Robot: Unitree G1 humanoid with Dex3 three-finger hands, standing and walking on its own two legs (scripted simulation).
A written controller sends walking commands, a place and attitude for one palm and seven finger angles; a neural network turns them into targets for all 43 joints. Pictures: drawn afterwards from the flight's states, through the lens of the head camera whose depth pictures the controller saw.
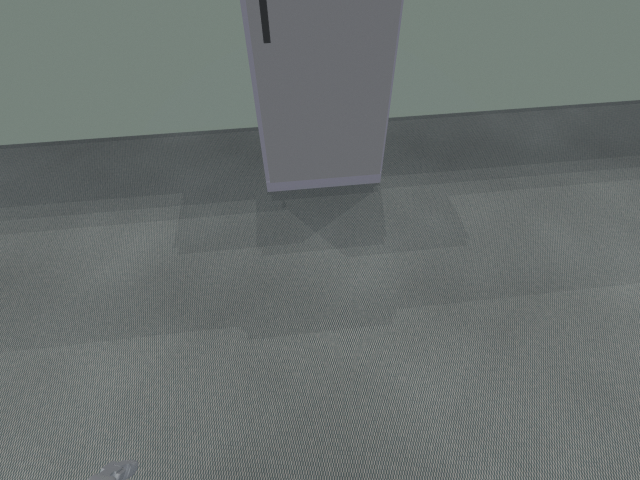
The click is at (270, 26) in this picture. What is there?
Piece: fridge door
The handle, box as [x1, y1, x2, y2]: [259, 0, 270, 42]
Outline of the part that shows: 259,0 263,40 264,42 270,42 266,1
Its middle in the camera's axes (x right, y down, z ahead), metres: -0.19 -0.85 +1.17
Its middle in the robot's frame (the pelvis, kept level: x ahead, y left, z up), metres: +1.46 +0.26 +0.21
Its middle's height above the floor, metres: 0.98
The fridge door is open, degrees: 0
